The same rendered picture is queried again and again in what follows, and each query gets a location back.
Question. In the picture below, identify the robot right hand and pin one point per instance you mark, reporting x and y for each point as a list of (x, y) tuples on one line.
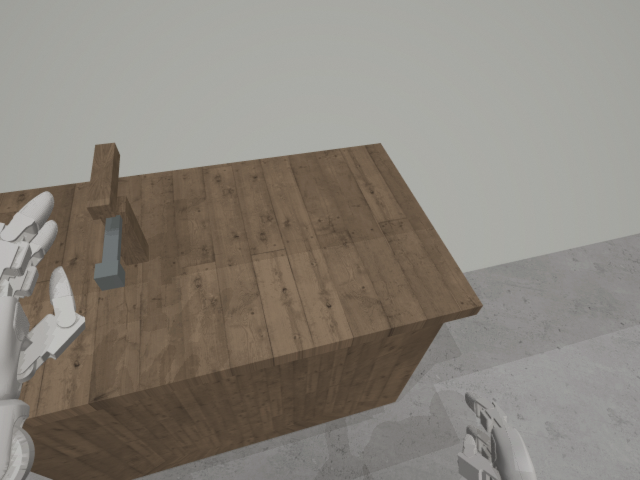
[(504, 455)]

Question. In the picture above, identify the robot left hand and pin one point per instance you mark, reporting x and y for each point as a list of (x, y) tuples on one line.
[(23, 244)]

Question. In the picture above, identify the tap lever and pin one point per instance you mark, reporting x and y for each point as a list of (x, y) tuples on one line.
[(110, 274)]

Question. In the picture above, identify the counter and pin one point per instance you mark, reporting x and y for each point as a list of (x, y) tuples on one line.
[(261, 298)]

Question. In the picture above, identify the left robot forearm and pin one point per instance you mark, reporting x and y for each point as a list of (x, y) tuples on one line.
[(17, 449)]

